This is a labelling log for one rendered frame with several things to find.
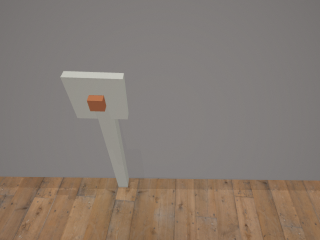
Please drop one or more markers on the button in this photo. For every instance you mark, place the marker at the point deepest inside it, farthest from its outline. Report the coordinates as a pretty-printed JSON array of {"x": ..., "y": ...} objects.
[{"x": 96, "y": 103}]

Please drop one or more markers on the panel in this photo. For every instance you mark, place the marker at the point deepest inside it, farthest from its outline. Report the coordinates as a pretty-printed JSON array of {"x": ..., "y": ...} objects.
[{"x": 79, "y": 85}]

